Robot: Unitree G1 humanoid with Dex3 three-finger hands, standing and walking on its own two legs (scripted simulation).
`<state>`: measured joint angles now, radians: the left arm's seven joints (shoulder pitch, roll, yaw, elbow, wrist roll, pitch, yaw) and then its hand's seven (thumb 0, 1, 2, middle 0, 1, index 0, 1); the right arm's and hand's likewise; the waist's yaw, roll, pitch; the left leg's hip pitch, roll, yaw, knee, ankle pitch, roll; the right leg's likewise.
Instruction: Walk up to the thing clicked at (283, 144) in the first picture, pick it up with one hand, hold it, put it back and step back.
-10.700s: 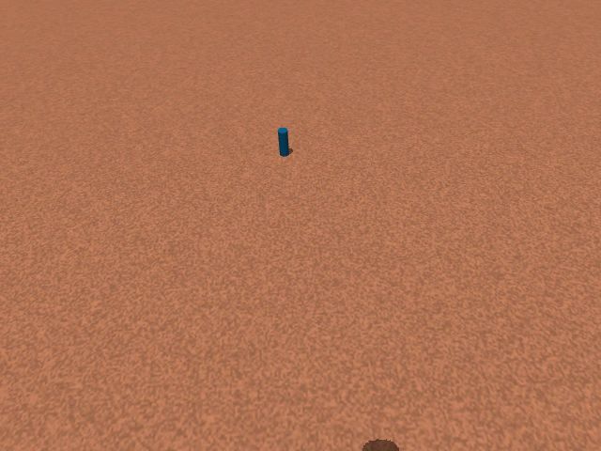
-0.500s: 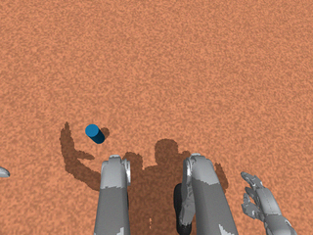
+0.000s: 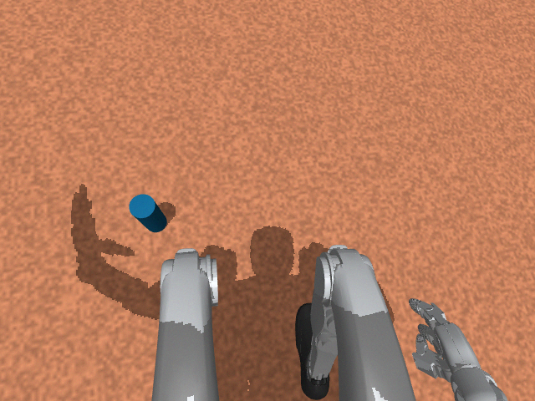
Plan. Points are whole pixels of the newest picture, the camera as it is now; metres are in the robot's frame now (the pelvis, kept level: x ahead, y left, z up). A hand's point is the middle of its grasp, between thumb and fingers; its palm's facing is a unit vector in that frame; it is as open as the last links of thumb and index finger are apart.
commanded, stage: go down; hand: left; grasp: from the side
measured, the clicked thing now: (149, 215) +0.43 +0.26 -0.34
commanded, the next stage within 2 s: approach in 0.80 s
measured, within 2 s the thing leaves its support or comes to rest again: neither
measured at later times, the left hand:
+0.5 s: hand out of the picture +0.35 +0.43 -0.02, palm faces +0.23 -0.97 -0.11, open 17.5 cm
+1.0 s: hand out of the picture +0.36 +0.43 -0.03, palm faces +0.24 -0.97 -0.08, open 17.5 cm
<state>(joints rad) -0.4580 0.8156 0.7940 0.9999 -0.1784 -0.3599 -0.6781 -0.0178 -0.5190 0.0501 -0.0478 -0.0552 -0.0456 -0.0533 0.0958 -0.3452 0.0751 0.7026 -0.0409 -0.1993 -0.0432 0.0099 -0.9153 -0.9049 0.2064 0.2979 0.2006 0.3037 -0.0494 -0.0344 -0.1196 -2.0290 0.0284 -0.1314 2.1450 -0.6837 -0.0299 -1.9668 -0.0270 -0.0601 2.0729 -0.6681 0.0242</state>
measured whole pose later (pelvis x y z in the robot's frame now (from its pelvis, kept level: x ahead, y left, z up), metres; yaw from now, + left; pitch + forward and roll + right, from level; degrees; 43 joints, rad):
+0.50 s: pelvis -0.01 +0.00 -0.03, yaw +0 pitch +31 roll -6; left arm -0.52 0.87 0.82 1.06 -0.18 -0.36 -0.70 -0.02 -0.53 0.07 -0.04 -0.06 -0.03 -0.06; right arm 0.11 -0.35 0.10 0.72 -0.04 -0.18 -0.02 0.01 -0.92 -0.91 0.21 0.30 0.20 0.30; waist -0.06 -0.04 -0.10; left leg -2.11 0.02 -0.14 2.24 -0.68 -0.03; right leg -2.05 -0.02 -0.06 2.17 -0.66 0.03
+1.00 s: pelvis +0.00 +0.00 -0.05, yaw -1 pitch +31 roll -7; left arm -0.56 0.91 0.86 1.10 -0.22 -0.40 -0.75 -0.02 -0.55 0.07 -0.06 -0.06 -0.04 -0.08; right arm 0.08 -0.37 0.11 0.71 -0.05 -0.17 -0.01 0.01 -0.92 -0.91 0.21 0.30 0.20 0.30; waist -0.07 -0.04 -0.08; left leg -2.15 0.02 -0.15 2.30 -0.69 -0.03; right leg -2.09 -0.02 -0.06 2.22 -0.67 0.03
